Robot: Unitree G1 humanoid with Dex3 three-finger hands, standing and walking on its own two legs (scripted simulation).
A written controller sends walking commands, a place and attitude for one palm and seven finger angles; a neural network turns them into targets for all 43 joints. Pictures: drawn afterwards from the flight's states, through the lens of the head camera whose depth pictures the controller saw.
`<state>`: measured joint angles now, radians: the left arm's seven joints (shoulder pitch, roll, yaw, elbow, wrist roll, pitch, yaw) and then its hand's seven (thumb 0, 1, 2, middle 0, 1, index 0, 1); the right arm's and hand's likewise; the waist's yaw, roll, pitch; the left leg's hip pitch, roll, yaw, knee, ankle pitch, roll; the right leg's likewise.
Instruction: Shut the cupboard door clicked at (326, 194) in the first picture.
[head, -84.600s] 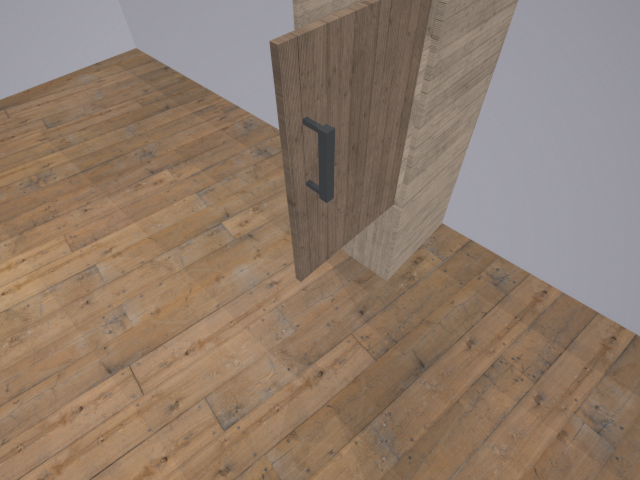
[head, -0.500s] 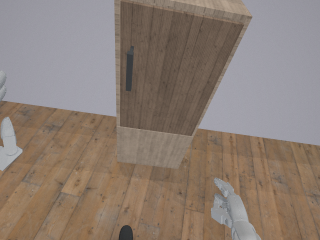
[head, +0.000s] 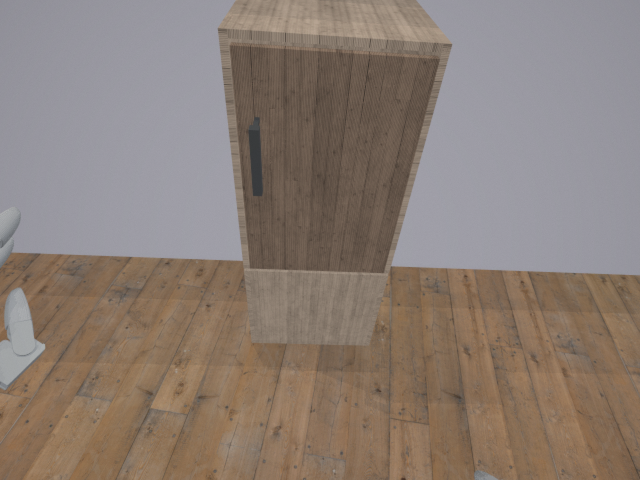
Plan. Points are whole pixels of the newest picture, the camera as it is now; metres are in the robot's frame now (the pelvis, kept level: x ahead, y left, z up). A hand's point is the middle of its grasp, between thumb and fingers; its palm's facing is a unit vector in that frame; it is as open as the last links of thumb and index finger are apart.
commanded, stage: stop stepping back and stand still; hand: left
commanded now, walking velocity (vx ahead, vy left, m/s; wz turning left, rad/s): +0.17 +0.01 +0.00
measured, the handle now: (257, 157) +0.73 +0.16 +0.04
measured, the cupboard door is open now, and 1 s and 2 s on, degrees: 0 0 0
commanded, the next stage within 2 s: let the arm hang, fingers relaxed in 1.18 s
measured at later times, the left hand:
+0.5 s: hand (16, 318) +0.22 +0.30 +0.16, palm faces +0.48 -0.76 -0.44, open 7.4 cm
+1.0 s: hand out of the picture +0.22 +0.33 +0.16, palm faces +0.47 -0.77 -0.43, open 7.4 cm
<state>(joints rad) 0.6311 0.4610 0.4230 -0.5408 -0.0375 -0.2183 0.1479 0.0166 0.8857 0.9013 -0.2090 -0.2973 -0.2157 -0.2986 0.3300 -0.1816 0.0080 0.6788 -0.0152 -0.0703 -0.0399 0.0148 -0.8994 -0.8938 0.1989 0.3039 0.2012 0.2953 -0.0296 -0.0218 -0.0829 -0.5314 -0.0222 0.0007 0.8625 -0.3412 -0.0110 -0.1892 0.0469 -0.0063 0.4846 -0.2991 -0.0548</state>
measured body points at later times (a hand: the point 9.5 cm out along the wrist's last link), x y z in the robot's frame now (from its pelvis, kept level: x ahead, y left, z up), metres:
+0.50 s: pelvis +0.04 +0.03 +0.00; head +0.03 +0.03 +0.45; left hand +0.19 +0.34 +0.19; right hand +0.21 -0.19 -0.09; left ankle +0.07 +0.15 -0.74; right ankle -0.01 -0.07 -0.74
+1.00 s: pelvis +0.03 +0.05 +0.00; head +0.03 +0.05 +0.45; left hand +0.19 +0.36 +0.18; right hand +0.20 -0.18 -0.08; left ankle +0.07 +0.15 -0.74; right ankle -0.01 -0.07 -0.74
